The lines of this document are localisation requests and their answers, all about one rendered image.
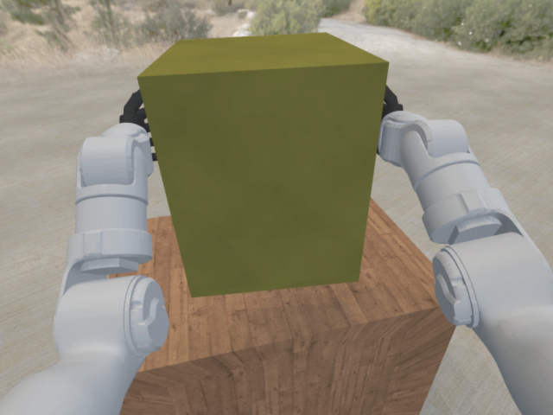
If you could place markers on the robot right hand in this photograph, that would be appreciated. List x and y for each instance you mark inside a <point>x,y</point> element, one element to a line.
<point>391,104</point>

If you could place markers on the pedestal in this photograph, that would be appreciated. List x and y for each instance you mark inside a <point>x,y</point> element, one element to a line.
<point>371,347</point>

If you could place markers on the left robot forearm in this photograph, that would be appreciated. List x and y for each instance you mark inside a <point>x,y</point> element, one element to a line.
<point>111,198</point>

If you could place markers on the robot right upper arm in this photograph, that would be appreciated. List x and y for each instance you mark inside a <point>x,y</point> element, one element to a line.
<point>500,288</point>

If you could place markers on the robot left hand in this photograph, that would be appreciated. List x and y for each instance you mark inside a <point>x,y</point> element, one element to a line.
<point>134,115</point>

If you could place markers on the robot left upper arm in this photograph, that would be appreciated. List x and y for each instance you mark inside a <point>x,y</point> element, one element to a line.
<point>104,330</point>

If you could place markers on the carton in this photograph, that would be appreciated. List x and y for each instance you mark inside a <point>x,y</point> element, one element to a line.
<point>266,146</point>

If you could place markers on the right robot forearm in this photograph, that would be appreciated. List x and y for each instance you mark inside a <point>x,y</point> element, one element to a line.
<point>458,203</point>

